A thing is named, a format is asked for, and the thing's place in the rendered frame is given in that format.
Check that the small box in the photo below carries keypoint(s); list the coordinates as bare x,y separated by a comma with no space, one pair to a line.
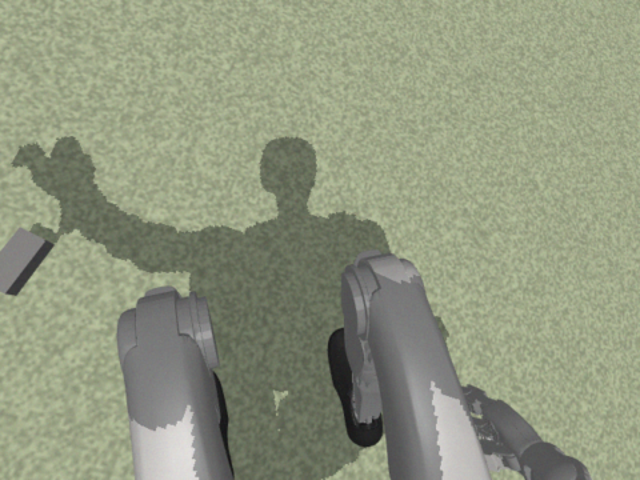
19,259

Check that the right robot hand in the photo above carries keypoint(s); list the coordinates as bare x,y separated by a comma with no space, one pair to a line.
504,434

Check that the right robot arm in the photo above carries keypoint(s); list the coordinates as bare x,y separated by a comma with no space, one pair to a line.
545,461

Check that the left robot foot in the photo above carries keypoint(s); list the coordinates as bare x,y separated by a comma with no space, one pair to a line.
224,419

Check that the right robot foot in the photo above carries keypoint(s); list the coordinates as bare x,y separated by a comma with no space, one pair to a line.
362,434

